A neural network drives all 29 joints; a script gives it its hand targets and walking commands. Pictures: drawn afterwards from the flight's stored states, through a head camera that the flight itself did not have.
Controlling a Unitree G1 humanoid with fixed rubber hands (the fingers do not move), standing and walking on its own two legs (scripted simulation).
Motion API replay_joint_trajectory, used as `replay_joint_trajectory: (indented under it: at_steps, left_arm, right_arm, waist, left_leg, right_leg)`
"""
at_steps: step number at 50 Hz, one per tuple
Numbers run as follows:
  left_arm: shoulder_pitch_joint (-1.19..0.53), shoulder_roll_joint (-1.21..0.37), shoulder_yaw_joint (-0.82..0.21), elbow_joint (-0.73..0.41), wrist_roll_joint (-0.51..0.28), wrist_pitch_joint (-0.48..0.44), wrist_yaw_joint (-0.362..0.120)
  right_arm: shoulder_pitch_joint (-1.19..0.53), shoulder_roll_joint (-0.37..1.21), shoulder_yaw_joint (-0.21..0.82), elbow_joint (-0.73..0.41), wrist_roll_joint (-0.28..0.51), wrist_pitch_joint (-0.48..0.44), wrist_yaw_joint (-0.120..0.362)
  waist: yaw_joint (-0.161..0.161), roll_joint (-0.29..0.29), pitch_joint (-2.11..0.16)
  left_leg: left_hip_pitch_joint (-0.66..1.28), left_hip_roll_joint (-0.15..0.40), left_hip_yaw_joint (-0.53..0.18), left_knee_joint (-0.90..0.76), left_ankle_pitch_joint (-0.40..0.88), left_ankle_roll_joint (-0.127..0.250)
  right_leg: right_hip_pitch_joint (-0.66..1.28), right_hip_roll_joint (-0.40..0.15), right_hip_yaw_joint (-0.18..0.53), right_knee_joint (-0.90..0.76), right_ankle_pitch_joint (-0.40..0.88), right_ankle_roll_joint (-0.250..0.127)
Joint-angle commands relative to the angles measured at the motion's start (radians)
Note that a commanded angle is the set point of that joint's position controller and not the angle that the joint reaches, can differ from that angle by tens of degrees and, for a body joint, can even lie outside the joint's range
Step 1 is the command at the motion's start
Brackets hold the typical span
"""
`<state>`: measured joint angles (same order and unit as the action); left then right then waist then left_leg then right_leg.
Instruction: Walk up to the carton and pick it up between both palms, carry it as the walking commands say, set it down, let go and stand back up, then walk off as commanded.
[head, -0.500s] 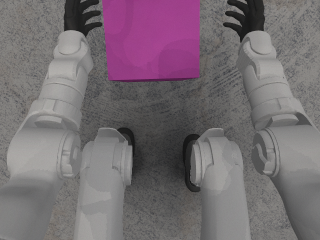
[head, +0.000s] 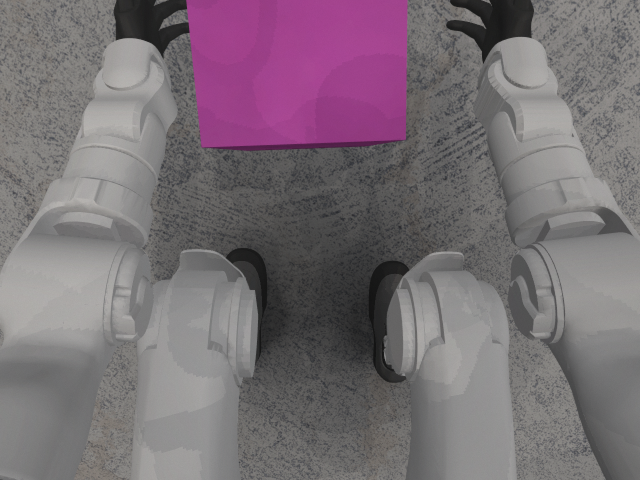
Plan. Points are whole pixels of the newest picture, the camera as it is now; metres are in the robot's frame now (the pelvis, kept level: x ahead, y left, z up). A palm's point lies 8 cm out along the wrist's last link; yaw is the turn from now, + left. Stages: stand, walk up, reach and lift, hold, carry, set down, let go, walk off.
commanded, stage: reach and lift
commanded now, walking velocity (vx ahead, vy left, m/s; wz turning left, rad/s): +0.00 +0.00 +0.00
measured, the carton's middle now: (302, 72) +0.51 +0.03 -0.25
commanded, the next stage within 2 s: none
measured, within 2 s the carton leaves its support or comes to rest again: leaves its support in 0.88 s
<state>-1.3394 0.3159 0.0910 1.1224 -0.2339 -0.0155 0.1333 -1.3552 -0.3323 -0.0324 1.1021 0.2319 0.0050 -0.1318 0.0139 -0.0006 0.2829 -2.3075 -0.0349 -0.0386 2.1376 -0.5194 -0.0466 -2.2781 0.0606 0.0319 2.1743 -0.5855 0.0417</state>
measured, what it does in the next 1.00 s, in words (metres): stands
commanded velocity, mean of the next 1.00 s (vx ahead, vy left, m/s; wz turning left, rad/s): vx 0.00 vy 0.00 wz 0.00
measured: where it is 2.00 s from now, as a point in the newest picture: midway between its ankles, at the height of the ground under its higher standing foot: (317, 334)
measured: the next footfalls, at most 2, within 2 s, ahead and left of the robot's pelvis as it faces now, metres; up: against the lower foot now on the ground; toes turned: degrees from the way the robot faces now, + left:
none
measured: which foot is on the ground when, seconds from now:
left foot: down 0.00-1.00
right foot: down 0.00-1.00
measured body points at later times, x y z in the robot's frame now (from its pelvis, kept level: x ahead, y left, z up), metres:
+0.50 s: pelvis +0.00 +0.00 +0.01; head +0.37 +0.00 +0.25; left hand +0.53 +0.17 -0.18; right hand +0.54 -0.11 -0.19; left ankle +0.12 +0.13 -0.34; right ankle +0.11 -0.12 -0.34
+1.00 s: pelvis +0.00 +0.00 -0.01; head +0.36 +0.00 +0.26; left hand +0.54 +0.15 -0.18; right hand +0.54 -0.13 -0.18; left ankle +0.12 +0.13 -0.34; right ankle +0.11 -0.12 -0.34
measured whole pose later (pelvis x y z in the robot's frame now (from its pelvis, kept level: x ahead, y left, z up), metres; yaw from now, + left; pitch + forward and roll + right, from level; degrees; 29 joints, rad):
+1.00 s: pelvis +0.00 +0.00 -0.01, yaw +0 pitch +37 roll +0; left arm -1.38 0.19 0.29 1.09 -0.03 0.12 0.12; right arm -1.36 -0.18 -0.25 1.05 -0.04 0.15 -0.11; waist 0.02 0.02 0.27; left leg -2.29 -0.07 -0.04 2.20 -0.55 -0.05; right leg -2.26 0.09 0.05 2.23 -0.62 0.07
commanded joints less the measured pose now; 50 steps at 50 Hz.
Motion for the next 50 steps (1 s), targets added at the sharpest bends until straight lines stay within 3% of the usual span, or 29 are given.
replay_joint_trajectory:
  at_steps: [1, 12, 22, 26, 30, 34, 36, 42, 50]
  left_arm:
    - [-0.230, 0.093, 0.005, -0.092, 0.001, -0.017, 0.002]
    - [-0.271, 0.024, -0.016, -0.080, 0.012, -0.018, 0.012]
    - [-0.340, -0.095, -0.066, -0.096, -0.002, -0.020, 0.005]
    - [-0.372, -0.155, -0.079, -0.097, 0.006, -0.018, -0.002]
    - [-0.466, -0.382, -0.122, -0.102, 0.020, -0.012, -0.048]
    - [-0.596, -0.771, -0.139, -0.105, 0.070, 0.026, -0.153]
    - [-0.615, -0.863, -0.121, -0.119, 0.098, 0.050, -0.192]
    - [-0.598, -1.010, -0.091, -0.158, 0.147, 0.102, -0.256]
    - [-0.506, -1.088, -0.065, -0.166, 0.172, 0.126, -0.269]
  right_arm:
    - [-0.235, -0.085, -0.015, -0.079, -0.002, -0.018, -0.001]
    - [-0.279, -0.030, -0.003, -0.056, -0.014, -0.026, -0.004]
    - [-0.310, 0.048, -0.016, -0.060, -0.077, -0.035, -0.018]
    - [-0.328, 0.101, -0.021, -0.062, -0.103, -0.036, -0.016]
    - [-0.417, 0.349, 0.038, -0.069, -0.110, -0.028, 0.038]
    - [-0.559, 0.738, 0.083, -0.104, -0.152, 0.008, 0.142]
    - [-0.568, 0.834, 0.066, -0.119, -0.184, 0.034, 0.178]
    - [-0.548, 0.993, 0.042, -0.161, -0.225, 0.090, 0.249]
    - [-0.537, 1.062, 0.065, -0.213, -0.204, 0.104, 0.276]
  waist:
    - [0.005, -0.012, -1.161]
    - [0.001, -0.009, -1.142]
    - [-0.063, 0.003, -1.121]
    - [-0.074, 0.013, -1.110]
    - [-0.054, 0.013, -1.113]
    - [-0.045, -0.008, -1.074]
    - [-0.045, -0.020, -1.055]
    - [-0.032, -0.022, -1.027]
    - [-0.001, -0.035, -1.061]
  left_leg:
    - [0.643, -0.004, 0.079, -0.128, 0.285, 0.004]
    - [0.652, -0.019, 0.077, -0.147, 0.268, 0.000]
    - [0.651, -0.044, 0.073, -0.150, 0.267, -0.009]
    - [0.657, -0.056, 0.072, -0.150, 0.262, -0.011]
    - [0.651, -0.070, 0.073, -0.137, 0.274, -0.006]
    - [0.592, -0.095, 0.076, -0.120, 0.246, 0.006]
    - [0.563, -0.104, 0.087, -0.110, 0.234, 0.010]
    - [0.533, -0.116, 0.109, -0.087, 0.247, 0.018]
    - [0.554, -0.118, 0.110, -0.073, 0.317, 0.029]
  right_leg:
    - [0.521, -0.014, -0.057, -0.198, 0.276, 0.005]
    - [0.508, -0.001, -0.066, -0.203, 0.253, 0.004]
    - [0.537, 0.015, -0.075, -0.206, 0.269, -0.002]
    - [0.546, 0.025, -0.078, -0.204, 0.269, -0.005]
    - [0.536, 0.043, -0.076, -0.188, 0.282, -0.011]
    - [0.509, 0.066, -0.080, -0.172, 0.262, -0.024]
    - [0.495, 0.075, -0.090, -0.163, 0.252, -0.025]
    - [0.463, 0.087, -0.101, -0.147, 0.257, -0.024]
    - [0.444, 0.094, -0.101, -0.136, 0.317, -0.017]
